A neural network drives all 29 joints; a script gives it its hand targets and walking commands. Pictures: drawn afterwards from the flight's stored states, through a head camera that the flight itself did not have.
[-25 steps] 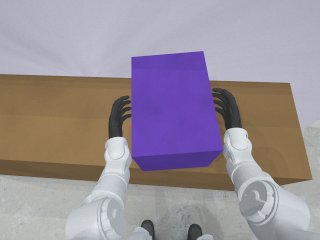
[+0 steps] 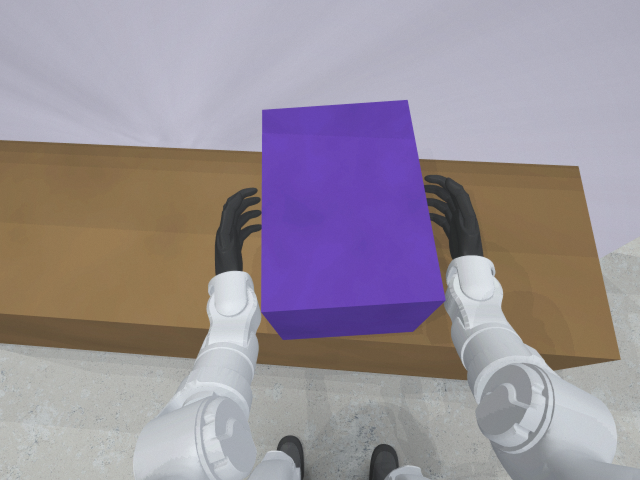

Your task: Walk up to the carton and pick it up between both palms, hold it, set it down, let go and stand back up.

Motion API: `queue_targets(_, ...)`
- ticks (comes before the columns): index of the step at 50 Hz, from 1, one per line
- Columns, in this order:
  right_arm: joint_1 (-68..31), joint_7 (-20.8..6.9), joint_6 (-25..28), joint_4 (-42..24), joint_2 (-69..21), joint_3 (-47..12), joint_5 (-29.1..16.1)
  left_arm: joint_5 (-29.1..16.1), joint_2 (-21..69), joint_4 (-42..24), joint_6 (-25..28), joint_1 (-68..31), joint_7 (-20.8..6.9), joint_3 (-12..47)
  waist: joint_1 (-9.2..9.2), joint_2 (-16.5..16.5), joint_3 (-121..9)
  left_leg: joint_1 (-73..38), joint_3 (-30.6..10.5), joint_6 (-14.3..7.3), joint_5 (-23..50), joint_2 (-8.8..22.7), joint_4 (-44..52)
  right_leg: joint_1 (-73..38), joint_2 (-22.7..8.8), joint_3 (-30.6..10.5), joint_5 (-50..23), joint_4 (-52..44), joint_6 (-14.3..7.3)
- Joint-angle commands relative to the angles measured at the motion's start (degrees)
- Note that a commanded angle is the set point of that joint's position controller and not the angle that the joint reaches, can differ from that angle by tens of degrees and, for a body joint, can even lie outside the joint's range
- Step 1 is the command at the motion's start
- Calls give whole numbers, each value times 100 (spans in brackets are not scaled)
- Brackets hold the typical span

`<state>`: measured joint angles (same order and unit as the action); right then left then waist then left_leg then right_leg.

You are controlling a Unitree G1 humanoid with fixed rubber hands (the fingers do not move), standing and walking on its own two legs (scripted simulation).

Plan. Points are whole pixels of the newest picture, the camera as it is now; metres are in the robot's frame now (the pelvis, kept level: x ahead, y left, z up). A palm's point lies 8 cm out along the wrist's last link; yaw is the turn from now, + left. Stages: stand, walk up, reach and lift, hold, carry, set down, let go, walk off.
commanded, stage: set down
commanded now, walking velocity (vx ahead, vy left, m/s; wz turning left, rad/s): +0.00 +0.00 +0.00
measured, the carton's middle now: (341, 226) +0.47 +0.03 -0.09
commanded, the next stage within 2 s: none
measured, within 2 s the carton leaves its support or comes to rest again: neither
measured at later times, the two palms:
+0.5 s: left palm (226, 246) +0.40 +0.17 -0.02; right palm (482, 233) +0.43 -0.15 -0.02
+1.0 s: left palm (206, 296) +0.34 +0.20 -0.05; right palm (513, 284) +0.38 -0.19 -0.05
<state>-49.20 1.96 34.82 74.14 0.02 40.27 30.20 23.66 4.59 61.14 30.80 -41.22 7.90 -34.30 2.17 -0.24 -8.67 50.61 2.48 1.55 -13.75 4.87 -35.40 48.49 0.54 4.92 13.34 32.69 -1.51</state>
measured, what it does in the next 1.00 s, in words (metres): lowers itself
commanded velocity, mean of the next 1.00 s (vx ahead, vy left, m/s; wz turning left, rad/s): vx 0.00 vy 0.00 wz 0.00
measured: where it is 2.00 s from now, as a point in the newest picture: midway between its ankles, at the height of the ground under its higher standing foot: outside the picture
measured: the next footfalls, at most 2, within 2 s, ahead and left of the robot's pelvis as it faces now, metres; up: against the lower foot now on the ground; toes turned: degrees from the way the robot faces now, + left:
none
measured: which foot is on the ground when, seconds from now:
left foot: down 0.00-1.00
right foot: down 0.00-1.00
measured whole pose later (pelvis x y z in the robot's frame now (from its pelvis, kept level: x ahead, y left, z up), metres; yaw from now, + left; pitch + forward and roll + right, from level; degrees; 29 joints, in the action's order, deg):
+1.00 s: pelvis -0.06 -0.01 -0.06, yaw +1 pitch +29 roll +0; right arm -51.3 -0.1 28.7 83.6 16.1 -6.0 -17.1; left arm -13.7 -9.6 75.3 29.9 -46.3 7.4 0.1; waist 4.3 -0.1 -15.7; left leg 67.4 -1.0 3.1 -18.1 3.4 -56.3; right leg 67.1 -0.1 4.2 19.5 57.2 -3.0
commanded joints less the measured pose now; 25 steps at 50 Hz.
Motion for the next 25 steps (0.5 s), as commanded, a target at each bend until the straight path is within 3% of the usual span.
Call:
queue_targets(1, -1464, -474, 1, 660, -1172, -1121, 191, 295, 1019, 81, -9, -2052, -149, 1069, 19, -204, -3448, -2176, 310, 138, 2483, -337, -324, -1402, 214, 171, -1541, 19, 128)
queue_targets(2, -1360, -381, -37, 661, -1095, -1295, 64, 221, 1026, 139, -24, -1724, -140, 950, 167, 257, -3222, -1869, 366, 4, 2388, -348, -280, -1780, 133, 28, -2042, -83, 171)
queue_targets(3, -1674, -368, -41, 449, -1466, -1274, 111, 145, 1107, 70, 3, -1889, -139, 874, 199, 233, -3237, -1668, 328, -65, 2204, -348, -251, -1829, 129, 1, -1848, -56, 195)
queue_targets(4, -1575, -287, -18, 610, -936, -1224, -51, 19, 777, 58, -3, -2057, -88, 1049, 5, 137, -3577, -1605, 316, -21, 2155, -326, -388, -1727, 136, 11, -1928, 138, 191)
queue_targets(5, -1766, -250, -95, 781, -1107, -1302, -196, 42, 893, 65, -61, -2174, -34, 1032, 29, 95, -3268, -1739, 310, -1, 1981, -338, -326, -1459, 149, -5, -1660, 57, 252)
queue_targets(6, -1676, -193, -72, 572, -580, -1471, -463, -115, 594, 82, -19, -1940, 13, 1133, 73, 37, -3433, -1667, 343, 39, 2128, -380, -358, -1682, 169, 22, -2153, 155, 214)
queue_targets(7, -1884, -202, -83, 654, -597, -1704, -694, -347, 582, 31, -27, -2116, 61, 1067, 185, 63, -3631, -1716, 284, 14, 2319, -353, -490, -1534, 190, -103, -2102, 215, 200)
queue_targets(8, -1955, -113, -42, 498, -717, -1583, -678, -337, 645, -75, -24, -2385, 50, 1230, -21, -51, -3777, -1667, 262, 65, 2438, -356, -615, -1518, 180, -39, -2291, 319, 240)
queue_targets(9, -2191, -27, -62, 497, 26, -1685, -934, -597, 205, 178, 5, -2429, 169, 1257, 121, 61, -4030, -1687, 293, 148, 2552, -327, -682, -1388, 266, -54, -2227, 347, 155)
queue_targets(10, -2233, -28, -67, 721, 286, -1772, -1189, -633, -141, 279, -37, -2461, 241, 1236, 180, -232, -4223, -1711, 303, 191, 2737, -388, -736, -1276, 290, -115, -2096, 357, 81)
queue_targets(11, -2348, 4, -70, 600, 443, -2150, -1577, -819, -251, 280, -61, -2429, 266, 1337, 261, -162, -4536, -1979, 288, 267, 3164, -341, -904, -1220, 347, -152, -2433, 466, 48)
queue_targets(12, -2514, 46, -68, 684, 483, -2269, -1753, -920, -191, 468, -94, -2510, 304, 1402, 330, -196, -4681, -1729, 312, 260, 2951, -349, -913, -1211, 354, -141, -2156, 524, 10)
queue_targets(13, -2495, 85, -97, 537, 742, -2356, -2039, -1143, -574, 712, -118, -2466, 279, 1586, 285, -30, -4625, -1578, 315, 233, 2751, -393, -930, -1573, 307, -202, -2430, 530, 0)
queue_targets(14, -2776, 76, -181, 939, 796, -2466, -2189, -1333, -492, 889, -94, -2820, 322, 1722, 271, -247, -4520, -1550, 321, 254, 2544, -388, -847, -1314, 275, -196, -1874, 462, -28)
queue_targets(15, -2691, 128, -85, 892, 1223, -2591, -2471, -1489, -748, 898, -36, -2705, 395, 1812, 245, -240, -5094, -1723, 302, 353, 2976, -374, -1107, -1213, 369, -169, -2484, 710, -20)
queue_targets(16, -2708, 153, -113, 1283, 1334, -2572, -2622, -1665, -785, 981, -67, -2714, 403, 1907, 151, -284, -4850, -1875, 282, 417, 3031, -373, -1139, -993, 383, -110, -2138, 685, -43)
queue_targets(17, -2780, 185, -59, 909, 1606, -2743, -2767, -1864, -871, 917, -14, -2630, 438, 2008, 227, 5, -5258, -1710, 242, 402, 3033, -328, -1328, -850, 449, -115, -2196, 829, -11)
queue_targets(18, -2964, 182, -64, 930, 1679, -2951, -2996, -1971, -1102, 869, 10, -2874, 414, 1917, 285, 145, -5481, -1661, 259, 371, 3143, -333, -1393, -1002, 462, -116, -2338, 950, -14)
queue_targets(19, -2958, 192, -127, 1127, 1886, -2945, -3137, -2127, -1132, 1288, -10, -2741, 359, 2071, 255, 193, -5328, -1842, 227, 359, 3003, -327, -1435, -685, 447, -106, -2111, 912, -15)
queue_targets(20, -3103, 170, -126, 1207, 1832, -3037, -3223, -2200, -1269, 1521, 8, -3032, 310, 2077, 189, 330, -5109, -1548, 276, 346, 2929, -339, -1436, -954, 400, -129, -2276, 951, 42)
queue_targets(21, -2967, 161, -83, 868, 1909, -3535, -3545, -2400, -1273, 1346, 36, -2730, 276, 2235, 291, 477, -5248, -1559, 269, 311, 3160, -358, -1473, -1250, 434, -172, -2796, 1099, 59)
queue_targets(22, -3214, 128, -127, 1313, 2012, -3362, -3567, -2493, -1199, 1792, -10, -2892, 216, 2298, 273, 363, -4767, -1678, 212, 359, 2907, -322, -1409, -804, 405, -21, -2093, 1079, 63)
queue_targets(23, -3375, 88, -157, 1626, 2113, -3505, -3649, -2550, -1331, 1790, 20, -3212, 246, 2362, 239, 369, -4550, -1321, 244, 327, 2481, -335, -1452, -632, 370, -120, -1580, 1019, 78)
queue_targets(24, -3485, 97, -181, 1553, 2174, -3409, -3688, -2548, -1372, 1808, -28, -3236, 224, 2443, 199, 133, -4569, -1427, 168, 393, 2483, -337, -1402, -542, 395, -46, -1591, 1058, 40)
queue_targets(25, -3384, 76, -222, 1435, 2077, -3820, -3942, -2726, -1574, 1768, -21, -3039, 221, 2466, 476, 338, -4657, -1369, 256, 321, 2681, -352, -1508, -763, 403, -117, -1780, 1137, 37)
